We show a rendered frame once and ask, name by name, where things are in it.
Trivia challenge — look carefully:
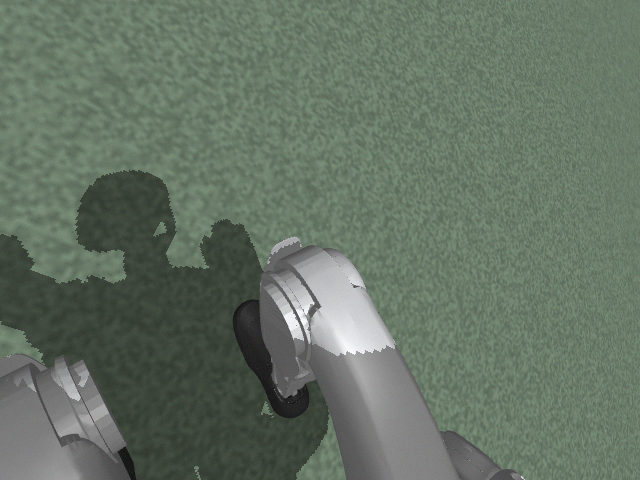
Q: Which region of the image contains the right robot foot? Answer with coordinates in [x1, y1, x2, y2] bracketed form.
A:
[233, 299, 309, 418]

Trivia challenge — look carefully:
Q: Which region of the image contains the right robot hand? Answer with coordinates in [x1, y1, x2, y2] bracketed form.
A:
[440, 431, 502, 480]

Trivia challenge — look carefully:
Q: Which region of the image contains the left robot foot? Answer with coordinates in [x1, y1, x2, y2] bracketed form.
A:
[118, 446, 136, 480]

